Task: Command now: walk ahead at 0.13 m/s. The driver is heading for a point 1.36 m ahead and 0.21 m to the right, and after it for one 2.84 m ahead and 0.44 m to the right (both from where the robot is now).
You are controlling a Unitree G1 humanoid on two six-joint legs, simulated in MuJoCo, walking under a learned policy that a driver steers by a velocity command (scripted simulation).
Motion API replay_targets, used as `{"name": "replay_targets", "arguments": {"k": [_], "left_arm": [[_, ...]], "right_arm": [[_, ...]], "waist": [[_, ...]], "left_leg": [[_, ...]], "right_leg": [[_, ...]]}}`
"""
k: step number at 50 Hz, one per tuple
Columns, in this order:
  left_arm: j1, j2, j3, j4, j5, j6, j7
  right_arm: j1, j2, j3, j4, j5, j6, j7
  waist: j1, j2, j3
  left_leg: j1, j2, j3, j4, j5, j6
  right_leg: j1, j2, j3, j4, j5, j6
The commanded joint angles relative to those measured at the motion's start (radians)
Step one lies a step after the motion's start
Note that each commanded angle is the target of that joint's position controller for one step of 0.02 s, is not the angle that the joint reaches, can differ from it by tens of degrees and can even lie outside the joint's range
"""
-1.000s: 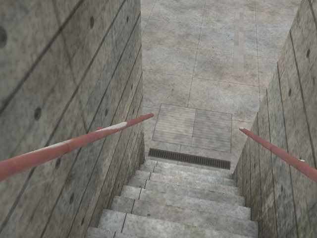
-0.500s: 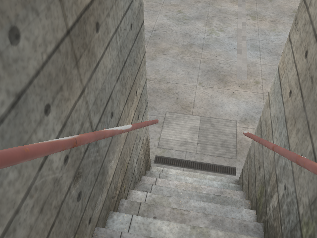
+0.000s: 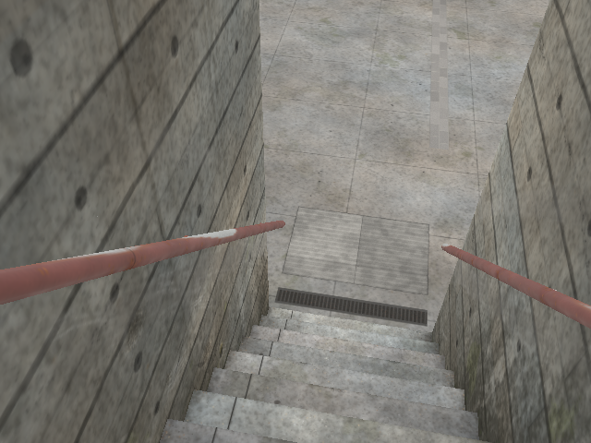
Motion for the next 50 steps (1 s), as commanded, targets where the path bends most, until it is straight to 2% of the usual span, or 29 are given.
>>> {"name": "replay_targets", "arguments": {"k": [1,2,6,7,9,12,13,14,15,18,19,20,22,23,24,27,33,34,35,41,42,43,44,48,49,50], "left_arm": [[0.059,0.07,0.018,-0.024,-0.009,-0.031,0.003],[0.048,0.078,0.021,-0.03,-0.008,-0.036,0.009],[0.052,0.076,0.019,-0.026,-0.004,-0.043,0.022],[0.053,0.076,0.019,-0.021,-0.009,-0.045,0.025],[0.049,0.088,0.021,-0.029,-0.004,-0.044,0.034],[0.033,0.074,0.013,-0.041,-0.002,-0.036,0.044],[0.031,0.077,0.013,-0.043,-0.003,-0.032,0.047],[0.022,0.08,0.013,-0.047,-0.004,-0.029,0.048],[-0.004,0.09,0.015,-0.06,-0.007,-0.022,0.054],[-0.038,0.082,0.004,-0.082,0.001,-0.011,0.06],[-0.053,0.087,0.002,-0.094,0.009,-0.006,0.064],[-0.069,0.075,-0.003,-0.117,0.021,-0.002,0.066],[-0.067,0.075,-0.012,-0.125,0.024,-0.005,0.061],[-0.078,0.079,-0.015,-0.133,0.023,-0.006,0.059],[-0.077,0.099,-0.015,-0.136,0.028,-0.012,0.055],[-0.102,0.107,-0.022,-0.16,0.034,-0.014,0.047],[-0.136,0.121,-0.029,-0.195,0.038,-0.016,0.038],[-0.157,0.124,-0.028,-0.208,0.039,-0.011,0.038],[-0.161,0.127,-0.029,-0.216,0.043,-0.006,0.04],[-0.17,0.122,-0.035,-0.249,0.046,-0.004,0.036],[-0.169,0.122,-0.037,-0.251,0.043,-0.006,0.034],[-0.185,0.104,-0.042,-0.265,0.042,-0.003,0.037],[-0.198,0.109,-0.043,-0.278,0.046,-0.001,0.035],[-0.207,0.109,-0.048,-0.307,0.051,-0.001,0.029],[-0.203,0.101,-0.054,-0.299,0.048,-0.001,0.024],[-0.203,0.105,-0.054,-0.302,0.047,0.0,0.022]], "right_arm": [[0.035,-0.098,-0.026,-0.035,0.002,-0.008,-0.018],[0.022,-0.106,-0.029,-0.042,0.002,-0.009,-0.026],[0.025,-0.098,-0.026,-0.055,0.006,-0.018,-0.036],[0.025,-0.095,-0.024,-0.056,0.008,-0.027,-0.035],[0.039,-0.109,-0.031,-0.055,0.012,-0.045,-0.031],[0.009,-0.094,-0.024,-0.076,0.009,-0.055,-0.028],[0.0,-0.084,-0.02,-0.08,0.007,-0.059,-0.028],[-0.007,-0.082,-0.017,-0.086,0.007,-0.062,-0.027],[-0.014,-0.089,-0.017,-0.094,0.0,-0.064,-0.026],[-0.044,-0.09,-0.011,-0.117,-0.003,-0.068,-0.022],[-0.066,-0.09,-0.006,-0.137,-0.007,-0.073,-0.019],[-0.082,-0.096,-0.004,-0.146,-0.003,-0.072,-0.019],[-0.087,-0.1,0.0,-0.154,0.0,-0.07,-0.019],[-0.098,-0.101,0.002,-0.163,-0.004,-0.069,-0.018],[-0.096,-0.105,0.008,-0.166,-0.018,-0.067,-0.014],[-0.122,-0.12,0.013,-0.185,-0.024,-0.062,-0.009],[-0.172,-0.132,0.021,-0.212,-0.028,-0.057,-0.005],[-0.199,-0.131,0.024,-0.228,-0.035,-0.059,-0.003],[-0.208,-0.124,0.029,-0.235,-0.038,-0.06,0.0],[-0.231,-0.136,0.035,-0.251,-0.038,-0.058,0.007],[-0.241,-0.137,0.036,-0.25,-0.037,-0.059,0.005],[-0.256,-0.134,0.035,-0.257,-0.03,-0.061,0.005],[-0.261,-0.136,0.036,-0.262,-0.031,-0.061,0.008],[-0.264,-0.132,0.042,-0.276,-0.039,-0.061,0.016],[-0.267,-0.108,0.053,-0.29,-0.049,-0.059,0.019],[-0.261,-0.109,0.054,-0.292,-0.051,-0.059,0.021]], "waist": [[-0.009,0.018,0.168],[-0.008,0.018,0.165],[-0.01,0.016,0.111],[-0.01,0.027,0.096],[-0.008,0.011,0.057],[0.001,-0.002,0.027],[0.005,-0.008,-0.012],[0.003,-0.014,-0.008],[0.005,-0.028,-0.008],[0.009,-0.013,-0.01],[0.01,-0.026,0.009],[0.025,-0.026,0.003],[0.026,-0.022,-0.004],[0.024,-0.015,-0.008],[0.025,-0.025,-0.002],[0.024,0.007,-0.018],[0.026,0.016,-0.052],[0.027,0.031,-0.051],[0.027,0.019,-0.064],[0.031,-0.001,-0.052],[0.033,0.001,-0.046],[0.026,0.01,-0.043],[0.023,-0.006,-0.006],[0.024,-0.009,-0.02],[0.017,0.0,-0.027],[0.014,-0.005,-0.029]], "left_leg": [[-0.115,0.04,-0.012,-0.145,-0.181,0.057],[-0.116,0.036,-0.01,-0.155,-0.137,0.053],[-0.059,0.028,0.008,-0.123,0.028,0.045],[-0.056,0.029,0.012,-0.115,0.104,0.045],[-0.042,0.03,0.018,-0.105,0.21,0.042],[-0.03,0.028,0.03,-0.082,0.302,0.038],[-0.013,0.033,0.035,-0.075,0.335,0.028],[-0.01,0.034,0.035,-0.073,0.36,0.023],[-0.012,0.029,0.043,-0.061,0.4,0.018],[-0.006,0.028,0.049,-0.043,0.446,0.013],[-0.016,0.036,0.037,-0.048,0.477,0.006],[-0.025,0.032,0.042,-0.031,0.501,0.013],[0.0,0.044,0.028,-0.025,0.505,0.005],[0.007,0.046,0.027,-0.024,0.518,0.002],[0.018,0.06,0.003,-0.048,0.544,-0.004],[0.06,0.068,-0.003,-0.048,0.587,-0.006],[0.086,0.079,-0.013,-0.07,0.58,-0.017],[0.083,0.068,0.002,-0.071,0.587,-0.014],[0.081,0.07,0.001,-0.072,0.581,-0.015],[0.061,0.071,-0.002,-0.083,0.473,-0.023],[0.056,0.076,-0.008,-0.084,0.441,-0.027],[0.044,0.071,0.006,-0.075,0.419,-0.024],[0.011,0.063,0.001,-0.071,0.375,-0.016],[-0.01,0.059,0.002,-0.057,0.292,-0.001],[0.007,0.066,-0.003,-0.049,0.265,-0.005],[0.0,0.067,-0.007,-0.05,0.247,-0.005]], "right_leg": [[-0.095,-0.037,0.013,-0.105,-0.159,-0.026],[-0.096,-0.033,0.007,-0.111,-0.121,-0.017],[-0.033,-0.034,0.0,-0.102,0.013,-0.004],[-0.01,-0.051,0.016,-0.089,0.098,0.0],[0.037,-0.053,0.009,-0.065,0.212,0.001],[0.082,-0.058,0.007,-0.045,0.314,0.005],[0.109,-0.068,0.008,-0.043,0.359,0.012],[0.117,-0.068,0.007,-0.039,0.382,0.015],[0.121,-0.057,-0.004,-0.026,0.417,0.018],[0.126,-0.061,-0.001,-0.013,0.463,0.023],[0.125,-0.063,0.004,-0.003,0.489,0.018],[0.138,-0.059,-0.007,0.011,0.497,0.025],[0.119,-0.067,0.002,0.002,0.497,0.029],[0.118,-0.069,0.004,0.003,0.506,0.031],[0.114,-0.077,0.015,-0.013,0.5,0.037],[0.112,-0.087,0.024,-0.02,0.516,0.044],[0.128,-0.097,0.027,-0.034,0.504,0.059],[0.132,-0.094,0.026,-0.027,0.514,0.063],[0.138,-0.093,0.024,-0.024,0.505,0.065],[0.098,-0.092,0.024,-0.041,0.392,0.071],[0.092,-0.097,0.03,-0.048,0.353,0.072],[0.082,-0.095,0.03,-0.043,0.361,0.073],[0.058,-0.082,0.027,-0.032,0.314,0.068],[0.017,-0.07,0.023,-0.023,0.225,0.06],[0.008,-0.082,0.042,-0.03,0.211,0.054],[0.007,-0.082,0.042,-0.03,0.19,0.051]]}}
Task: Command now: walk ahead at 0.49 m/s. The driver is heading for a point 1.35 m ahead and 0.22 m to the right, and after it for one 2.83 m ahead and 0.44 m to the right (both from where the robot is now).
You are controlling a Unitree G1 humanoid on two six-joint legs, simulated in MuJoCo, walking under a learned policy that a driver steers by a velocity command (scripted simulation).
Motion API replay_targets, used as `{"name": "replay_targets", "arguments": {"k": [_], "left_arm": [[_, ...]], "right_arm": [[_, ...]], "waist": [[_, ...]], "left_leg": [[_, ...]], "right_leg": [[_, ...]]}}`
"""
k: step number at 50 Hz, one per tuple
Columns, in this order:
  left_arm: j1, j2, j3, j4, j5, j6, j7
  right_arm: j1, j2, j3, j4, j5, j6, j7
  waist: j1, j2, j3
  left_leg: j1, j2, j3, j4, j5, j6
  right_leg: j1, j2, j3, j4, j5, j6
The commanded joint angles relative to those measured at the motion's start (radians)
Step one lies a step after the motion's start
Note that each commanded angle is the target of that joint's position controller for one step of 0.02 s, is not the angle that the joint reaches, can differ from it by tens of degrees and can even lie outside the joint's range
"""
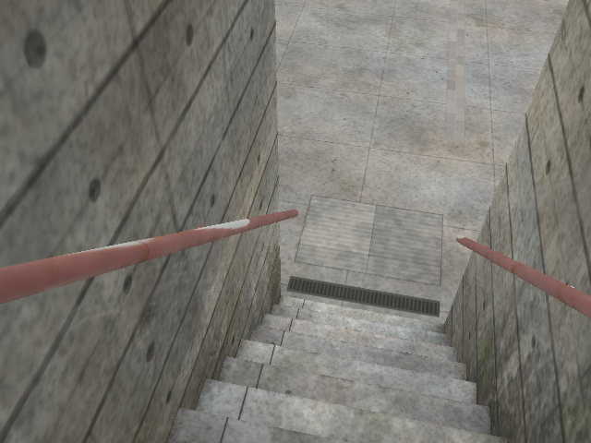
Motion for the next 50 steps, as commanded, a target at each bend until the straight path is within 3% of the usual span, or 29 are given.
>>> {"name": "replay_targets", "arguments": {"k": [1,6,20,35,36,38,40,50], "left_arm": [[-0.032,0.08,0.012,-0.09,0.007,-0.015,-0.009],[-0.035,0.077,0.005,-0.096,0.003,-0.028,-0.021],[-0.042,0.088,0.003,-0.08,-0.001,-0.059,-0.043],[-0.063,0.099,0.0,-0.066,0.002,-0.053,-0.04],[-0.057,0.1,0.001,-0.059,-0.001,-0.052,-0.038],[-0.053,0.108,0.003,-0.053,-0.001,-0.049,-0.035],[-0.048,0.116,0.009,-0.048,-0.005,-0.045,-0.029],[-0.046,0.107,0.009,-0.038,-0.007,-0.041,-0.021]], "right_arm": [[-0.045,-0.082,-0.016,-0.102,-0.011,-0.007,0.005],[-0.046,-0.098,-0.017,-0.123,-0.007,0.003,0.004],[-0.017,-0.093,-0.016,-0.146,-0.01,0.025,-0.015],[-0.012,-0.103,-0.018,-0.163,-0.007,0.021,-0.013],[-0.005,-0.102,-0.017,-0.158,-0.004,0.015,-0.014],[0.001,-0.103,-0.017,-0.155,0.0,0.008,-0.011],[0.018,-0.128,-0.03,-0.136,0.009,-0.001,-0.009],[0.021,-0.118,-0.035,-0.125,0.006,-0.003,-0.011]], "waist": [[-0.017,-0.01,-0.048],[-0.018,0.028,-0.023],[-0.03,0.011,-0.044],[-0.032,0.007,-0.059],[-0.032,0.028,-0.055],[-0.029,0.014,-0.067],[-0.027,0.011,-0.068],[-0.026,-0.004,-0.067]], "left_leg": [[-0.008,0.074,-0.034,-0.014,0.204,-0.004],[-0.057,0.08,-0.047,-0.033,0.132,0.001],[-0.036,0.084,-0.051,-0.031,0.187,-0.003],[-0.008,0.09,-0.044,-0.019,0.274,-0.016],[-0.018,0.092,-0.044,-0.019,0.303,-0.015],[-0.01,0.096,-0.046,-0.019,0.327,-0.015],[-0.019,0.091,-0.037,-0.033,0.323,-0.017],[-0.009,0.09,-0.031,-0.044,0.321,-0.019]], "right_leg": [[-0.013,-0.04,0.029,-0.02,0.171,0.028],[-0.025,-0.043,0.039,-0.024,0.12,0.017],[-0.014,-0.051,0.041,-0.015,0.185,0.006],[0.024,-0.059,0.052,-0.012,0.304,0.003],[0.029,-0.071,0.065,-0.007,0.337,0.006],[0.044,-0.073,0.064,-0.003,0.357,0.007],[0.054,-0.066,0.061,-0.004,0.366,0.005],[0.046,-0.066,0.058,-0.011,0.35,0.009]]}}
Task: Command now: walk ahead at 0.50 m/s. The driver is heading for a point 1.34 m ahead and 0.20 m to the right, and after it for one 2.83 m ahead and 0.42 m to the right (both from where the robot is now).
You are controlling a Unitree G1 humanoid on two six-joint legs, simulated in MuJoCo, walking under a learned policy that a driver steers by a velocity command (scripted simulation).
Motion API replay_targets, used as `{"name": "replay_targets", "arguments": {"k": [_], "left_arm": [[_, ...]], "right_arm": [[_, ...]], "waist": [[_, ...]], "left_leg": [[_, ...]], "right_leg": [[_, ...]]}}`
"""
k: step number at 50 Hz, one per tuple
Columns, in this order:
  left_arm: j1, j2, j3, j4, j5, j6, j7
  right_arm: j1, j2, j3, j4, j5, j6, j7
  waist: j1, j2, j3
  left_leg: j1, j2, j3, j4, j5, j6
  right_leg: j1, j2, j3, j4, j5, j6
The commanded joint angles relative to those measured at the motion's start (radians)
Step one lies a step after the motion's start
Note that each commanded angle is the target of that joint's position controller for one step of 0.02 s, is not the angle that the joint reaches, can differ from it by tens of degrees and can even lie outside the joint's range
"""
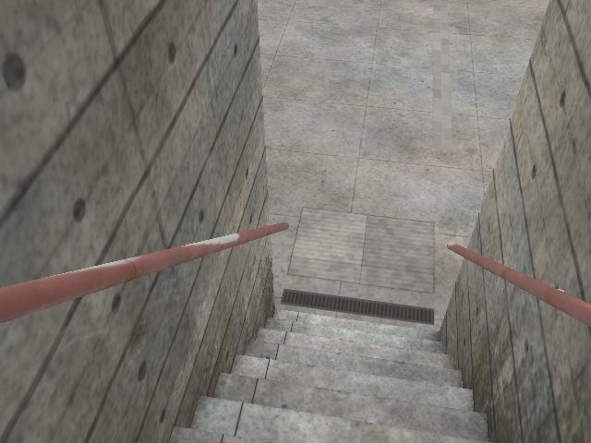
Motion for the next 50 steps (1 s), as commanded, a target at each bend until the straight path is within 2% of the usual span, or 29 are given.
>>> {"name": "replay_targets", "arguments": {"k": [1,15,18,32,40,48,50], "left_arm": [[-0.021,0.091,0.026,-0.075,0.0,-0.014,0.004],[-0.011,0.088,0.026,-0.071,0.0,-0.013,0.007],[-0.015,0.081,0.023,-0.077,0.006,-0.007,0.007],[-0.008,0.079,0.023,-0.08,0.005,-0.003,0.013],[0.0,0.078,0.027,-0.083,0.001,0.001,0.018],[0.005,0.076,0.028,-0.09,0.003,0.005,0.021],[0.004,0.082,0.029,-0.082,0.001,0.005,0.018]], "right_arm": [[-0.039,-0.095,-0.03,-0.08,-0.001,-0.016,-0.003],[-0.023,-0.094,-0.032,-0.073,-0.001,-0.016,-0.004],[-0.02,-0.087,-0.029,-0.075,-0.002,-0.018,0.002],[-0.011,-0.086,-0.03,-0.068,0.0,-0.022,0.007],[-0.017,-0.088,-0.032,-0.065,0.002,-0.025,0.008],[-0.021,-0.087,-0.031,-0.06,0.001,-0.029,0.01],[-0.027,-0.077,-0.03,-0.064,0.003,-0.023,0.015]], "waist": [[-0.001,-0.015,-0.036],[-0.001,-0.008,-0.026],[-0.001,-0.008,-0.024],[0.001,-0.01,-0.026],[0.004,-0.02,-0.006],[0.003,-0.008,-0.024],[0.002,0.005,-0.013]], "left_leg": [[-0.027,0.073,-0.041,-0.018,0.323,-0.01],[-0.035,0.072,-0.037,-0.026,0.298,-0.009],[-0.037,0.069,-0.036,-0.023,0.282,-0.003],[-0.036,0.07,-0.037,-0.02,0.278,0.004],[-0.049,0.071,-0.04,-0.022,0.274,-0.001],[-0.032,0.072,-0.037,-0.015,0.289,0.0],[-0.015,0.068,-0.034,-0.023,0.261,0.002]], "right_leg": [[0.035,-0.072,0.053,0.002,0.35,0.021],[0.025,-0.069,0.053,-0.003,0.318,0.023],[0.014,-0.068,0.053,-0.001,0.301,0.02],[0.012,-0.067,0.053,0.002,0.29,0.019],[0.006,-0.064,0.054,0.003,0.283,0.02],[0.009,-0.067,0.058,0.003,0.299,0.02],[-0.024,-0.063,0.051,-0.013,0.241,0.019]]}}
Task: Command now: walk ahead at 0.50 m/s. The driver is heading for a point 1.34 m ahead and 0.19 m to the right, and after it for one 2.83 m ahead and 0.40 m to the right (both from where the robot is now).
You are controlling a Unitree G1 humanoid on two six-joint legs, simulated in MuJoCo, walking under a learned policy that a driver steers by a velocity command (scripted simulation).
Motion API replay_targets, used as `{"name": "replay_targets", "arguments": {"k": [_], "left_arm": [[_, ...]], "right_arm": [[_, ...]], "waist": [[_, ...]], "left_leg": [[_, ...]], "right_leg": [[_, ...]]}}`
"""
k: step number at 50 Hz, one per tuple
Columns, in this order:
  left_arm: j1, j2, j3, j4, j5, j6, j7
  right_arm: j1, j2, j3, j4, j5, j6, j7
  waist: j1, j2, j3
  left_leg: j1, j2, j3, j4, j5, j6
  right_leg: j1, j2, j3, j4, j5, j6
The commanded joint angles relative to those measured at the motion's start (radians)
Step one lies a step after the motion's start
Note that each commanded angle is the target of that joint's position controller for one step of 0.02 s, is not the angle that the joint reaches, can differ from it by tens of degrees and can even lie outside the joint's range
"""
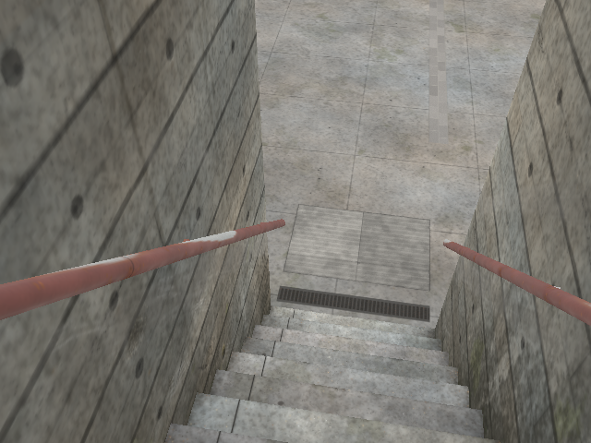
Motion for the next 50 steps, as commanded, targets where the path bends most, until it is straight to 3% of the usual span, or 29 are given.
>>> {"name": "replay_targets", "arguments": {"k": [1,17,18,23,27,34,36,40,50], "left_arm": [[-0.018,0.096,0.028,-0.07,0.0,-0.015,0.0],[-0.011,0.1,0.033,-0.049,-0.002,-0.019,0.002],[-0.008,0.096,0.032,-0.048,-0.005,-0.018,0.008],[-0.007,0.102,0.038,-0.034,-0.008,-0.013,0.015],[0.072,0.117,0.057,0.03,-0.028,-0.013,0.012],[0.123,0.106,0.086,0.111,-0.046,-0.015,0.016],[0.148,0.094,0.086,0.139,-0.046,-0.021,0.018],[0.176,0.091,0.094,0.192,-0.052,-0.023,0.017],[0.241,0.08,0.117,0.298,-0.069,-0.02,0.02]], "right_arm": [[-0.038,-0.092,-0.028,-0.081,0.001,-0.011,0.0],[-0.025,-0.094,-0.034,-0.078,0.004,-0.011,-0.006],[-0.027,-0.093,-0.033,-0.078,-0.001,-0.01,-0.008],[-0.025,-0.096,-0.036,-0.065,0.006,-0.011,-0.01],[0.052,-0.104,-0.053,-0.007,0.024,-0.008,-0.012],[0.095,-0.083,-0.077,0.06,0.037,-0.003,-0.02],[0.131,-0.087,-0.086,0.089,0.044,-0.001,-0.024],[0.167,-0.076,-0.095,0.135,0.044,0.007,-0.029],[0.221,-0.058,-0.118,0.227,0.053,0.024,-0.042]], "waist": [[-0.002,0.01,-0.014],[-0.001,-0.001,-0.03],[0.002,0.004,-0.078],[0.003,-0.001,-0.038],[0.002,0.0,0.003],[0.0,-0.01,0.026],[0.0,-0.014,0.025],[-0.009,0.012,0.019],[-0.013,0.012,0.059]], "left_leg": [[-0.001,0.071,-0.049,-0.031,0.265,-0.002],[0.022,0.075,-0.044,-0.031,0.342,-0.005],[0.042,0.08,-0.034,-0.04,0.379,-0.014],[0.033,0.081,-0.033,-0.056,0.395,-0.024],[0.041,0.084,-0.03,-0.087,0.34,-0.01],[0.048,0.082,-0.015,-0.09,0.376,-0.001],[0.052,0.095,-0.024,-0.085,0.392,-0.006],[0.062,0.091,-0.011,-0.086,0.409,-0.003],[0.032,0.076,0.012,-0.117,0.345,-0.001]], "right_leg": [[-0.016,-0.056,0.041,-0.025,0.244,0.011],[0.018,-0.063,0.04,-0.018,0.339,0.012],[0.057,-0.072,0.039,-0.024,0.398,0.016],[0.065,-0.075,0.039,-0.033,0.429,0.023],[0.065,-0.078,0.036,-0.068,0.367,0.009],[0.066,-0.077,0.021,-0.077,0.419,0.005],[0.068,-0.08,0.019,-0.074,0.456,-0.002],[0.071,-0.083,0.013,-0.083,0.482,-0.001],[0.049,-0.072,-0.007,-0.112,0.383,0.007]]}}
